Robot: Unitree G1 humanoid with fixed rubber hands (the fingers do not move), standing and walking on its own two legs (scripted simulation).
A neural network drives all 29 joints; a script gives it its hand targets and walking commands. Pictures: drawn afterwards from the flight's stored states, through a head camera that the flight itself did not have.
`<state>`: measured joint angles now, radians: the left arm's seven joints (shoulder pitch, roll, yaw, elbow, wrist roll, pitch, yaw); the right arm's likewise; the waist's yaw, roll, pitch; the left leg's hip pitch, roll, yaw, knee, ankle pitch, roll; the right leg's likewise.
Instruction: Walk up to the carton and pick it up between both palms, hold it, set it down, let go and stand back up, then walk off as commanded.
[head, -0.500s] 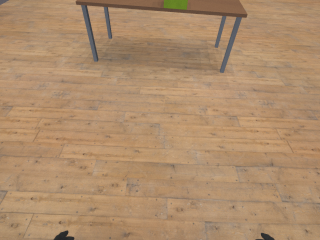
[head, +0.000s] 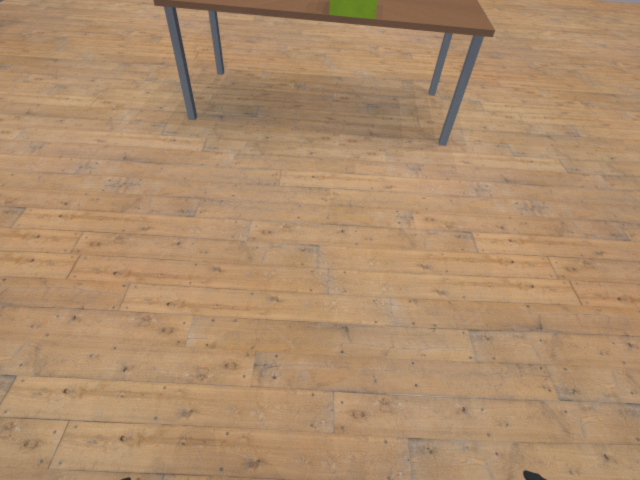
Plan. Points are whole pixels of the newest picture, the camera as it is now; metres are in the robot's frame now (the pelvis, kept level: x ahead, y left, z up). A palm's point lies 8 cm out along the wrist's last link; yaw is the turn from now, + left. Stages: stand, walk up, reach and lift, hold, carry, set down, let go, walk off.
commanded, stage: stand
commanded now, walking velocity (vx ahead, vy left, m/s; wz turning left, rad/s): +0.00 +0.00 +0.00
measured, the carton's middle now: out of the picture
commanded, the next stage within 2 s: walk up in 0.12 s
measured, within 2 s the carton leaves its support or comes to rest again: neither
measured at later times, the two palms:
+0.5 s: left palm out of the picture +0.08 +0.29 -0.11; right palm out of the picture +0.07 -0.32 -0.10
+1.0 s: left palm (120, 471) +0.16 +0.24 -0.06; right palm (621, 432) +0.22 -0.41 -0.08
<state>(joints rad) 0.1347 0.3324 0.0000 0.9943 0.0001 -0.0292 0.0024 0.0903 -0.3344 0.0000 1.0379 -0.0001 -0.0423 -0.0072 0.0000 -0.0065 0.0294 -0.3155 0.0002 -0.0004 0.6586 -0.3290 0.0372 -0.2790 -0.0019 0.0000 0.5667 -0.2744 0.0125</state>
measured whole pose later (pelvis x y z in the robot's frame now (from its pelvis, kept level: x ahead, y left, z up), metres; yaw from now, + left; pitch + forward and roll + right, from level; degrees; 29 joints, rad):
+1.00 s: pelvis +0.12 -0.08 +0.02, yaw -3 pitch -3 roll +1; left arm 0.33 0.42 0.00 0.97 0.00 -0.10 -0.04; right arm 0.14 -0.50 0.00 0.97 0.00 -0.03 0.10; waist 0.02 0.06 -0.01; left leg -0.41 0.02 0.01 0.96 -0.27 -0.02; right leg -0.04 0.01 -0.01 0.33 -0.25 -0.03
